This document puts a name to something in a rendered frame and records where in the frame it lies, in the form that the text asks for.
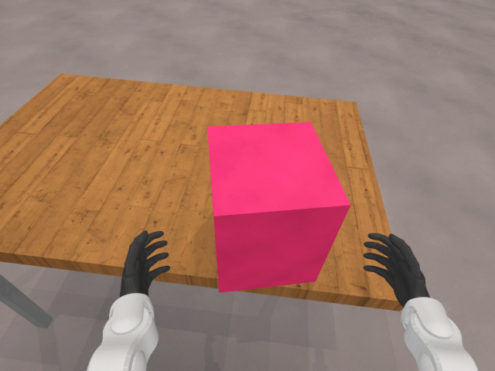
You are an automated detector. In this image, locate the robot right forearm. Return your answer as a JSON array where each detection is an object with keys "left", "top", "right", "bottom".
[{"left": 401, "top": 297, "right": 478, "bottom": 371}]

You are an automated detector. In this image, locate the table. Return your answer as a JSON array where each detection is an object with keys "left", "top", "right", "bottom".
[{"left": 0, "top": 73, "right": 403, "bottom": 328}]

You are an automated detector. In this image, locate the robot left hand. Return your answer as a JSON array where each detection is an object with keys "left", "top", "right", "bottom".
[{"left": 120, "top": 230, "right": 170, "bottom": 297}]

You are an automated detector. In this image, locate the robot left forearm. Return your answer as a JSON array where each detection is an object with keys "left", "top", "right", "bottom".
[{"left": 87, "top": 293, "right": 159, "bottom": 371}]

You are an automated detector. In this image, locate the carton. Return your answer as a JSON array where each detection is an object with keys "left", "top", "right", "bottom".
[{"left": 207, "top": 122, "right": 350, "bottom": 293}]

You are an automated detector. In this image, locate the robot right hand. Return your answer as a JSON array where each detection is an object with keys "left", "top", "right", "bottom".
[{"left": 364, "top": 233, "right": 430, "bottom": 307}]

